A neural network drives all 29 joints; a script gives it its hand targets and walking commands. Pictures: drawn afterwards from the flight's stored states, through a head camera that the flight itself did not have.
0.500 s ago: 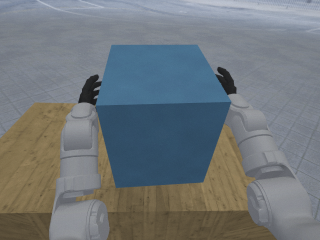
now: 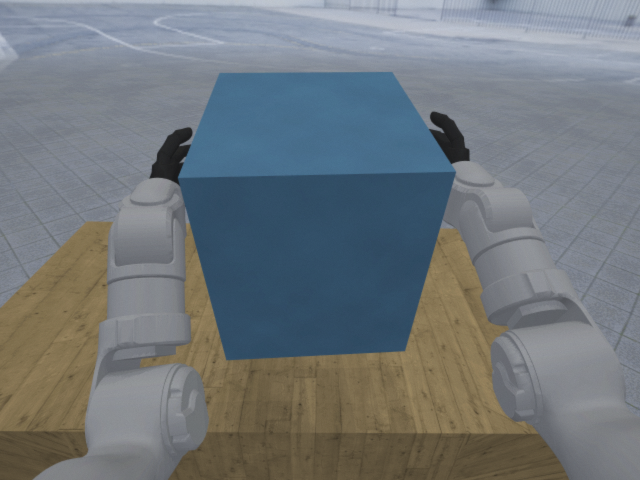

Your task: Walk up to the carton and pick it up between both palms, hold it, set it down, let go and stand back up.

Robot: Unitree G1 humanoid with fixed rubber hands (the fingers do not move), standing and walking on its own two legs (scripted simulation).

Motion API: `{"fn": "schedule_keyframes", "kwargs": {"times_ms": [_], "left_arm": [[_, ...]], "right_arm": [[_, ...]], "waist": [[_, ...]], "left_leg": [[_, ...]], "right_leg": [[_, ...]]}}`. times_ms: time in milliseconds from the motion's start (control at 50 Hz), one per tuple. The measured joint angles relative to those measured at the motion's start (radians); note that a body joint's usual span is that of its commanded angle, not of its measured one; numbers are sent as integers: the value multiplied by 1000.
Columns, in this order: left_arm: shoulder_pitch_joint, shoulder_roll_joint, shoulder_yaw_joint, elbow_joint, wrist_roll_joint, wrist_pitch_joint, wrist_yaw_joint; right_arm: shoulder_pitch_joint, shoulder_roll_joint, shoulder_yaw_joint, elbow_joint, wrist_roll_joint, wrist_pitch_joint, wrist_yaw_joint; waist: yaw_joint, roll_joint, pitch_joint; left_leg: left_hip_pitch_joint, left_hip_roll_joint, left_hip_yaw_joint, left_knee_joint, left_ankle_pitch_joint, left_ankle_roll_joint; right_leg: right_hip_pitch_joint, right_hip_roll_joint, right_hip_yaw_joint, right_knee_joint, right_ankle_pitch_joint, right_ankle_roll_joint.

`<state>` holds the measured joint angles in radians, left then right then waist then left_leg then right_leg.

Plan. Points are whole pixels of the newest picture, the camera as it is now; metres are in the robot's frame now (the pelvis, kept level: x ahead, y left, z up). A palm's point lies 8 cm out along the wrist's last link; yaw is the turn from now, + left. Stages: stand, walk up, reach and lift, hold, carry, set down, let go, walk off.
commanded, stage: hold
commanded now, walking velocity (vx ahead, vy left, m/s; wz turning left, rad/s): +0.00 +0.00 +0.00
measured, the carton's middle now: (311, 211) +0.42 +0.01 +0.22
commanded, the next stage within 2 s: none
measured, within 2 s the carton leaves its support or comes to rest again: neither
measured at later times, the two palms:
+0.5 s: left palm (172, 187) +0.34 +0.17 +0.29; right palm (466, 171) +0.36 -0.16 +0.31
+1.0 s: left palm (174, 188) +0.36 +0.17 +0.29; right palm (461, 172) +0.37 -0.16 +0.30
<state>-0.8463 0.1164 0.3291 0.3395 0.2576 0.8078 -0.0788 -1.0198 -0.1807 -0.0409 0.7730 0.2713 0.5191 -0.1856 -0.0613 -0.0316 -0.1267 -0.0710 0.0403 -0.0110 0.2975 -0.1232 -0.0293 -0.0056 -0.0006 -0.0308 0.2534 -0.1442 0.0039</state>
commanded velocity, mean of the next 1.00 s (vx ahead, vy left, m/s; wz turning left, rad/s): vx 0.00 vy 0.00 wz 0.00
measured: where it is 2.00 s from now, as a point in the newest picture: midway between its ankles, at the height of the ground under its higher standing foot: outside the picture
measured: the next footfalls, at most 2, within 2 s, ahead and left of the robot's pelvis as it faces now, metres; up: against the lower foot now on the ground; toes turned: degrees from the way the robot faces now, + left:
none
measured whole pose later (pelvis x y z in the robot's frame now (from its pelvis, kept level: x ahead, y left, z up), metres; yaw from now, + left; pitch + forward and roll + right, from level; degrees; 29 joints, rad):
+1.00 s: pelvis +0.01 +0.00 +0.00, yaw +0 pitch -6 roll -1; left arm -0.80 0.11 0.30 0.21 0.28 0.91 -0.11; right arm -0.98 -0.21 0.01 0.65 0.34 0.64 -0.22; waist -0.08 -0.01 -0.15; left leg -0.07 0.04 -0.01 0.31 -0.14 -0.03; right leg 0.01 0.00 -0.03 0.24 -0.15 0.00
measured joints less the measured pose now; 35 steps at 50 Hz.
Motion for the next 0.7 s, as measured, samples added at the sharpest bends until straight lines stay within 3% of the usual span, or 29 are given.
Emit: {"fn": "schedule_keyframes", "kwargs": {"times_ms": [180,340,460,580,700], "left_arm": [[61,-11,-33,-111,11,53,-1],[65,-40,-37,-150,34,94,7],[27,-37,-21,-116,18,84,17],[-47,-13,-4,7,29,71,-4],[-51,18,-25,25,-5,51,-2]], "right_arm": [[41,-14,23,-76,49,36,-9],[48,-28,14,-88,51,59,10],[23,-36,16,-84,33,67,11],[-44,-27,-17,18,-17,75,23],[-56,-29,2,12,-1,73,7]], "waist": [[-21,-10,2],[-18,4,4],[0,20,-15],[6,9,-24],[4,1,-42]], "left_leg": [[9,-1,-6,10,-9,-1],[-2,-2,3,19,-8,2],[-23,3,11,14,2,3],[-30,4,4,2,13,0],[-49,13,-5,2,12,-11]], "right_leg": [[26,0,-6,-21,6,2],[6,-2,4,-1,4,2],[-24,3,12,6,11,1],[-44,5,6,24,4,-7],[-55,14,-2,14,6,-13]]}}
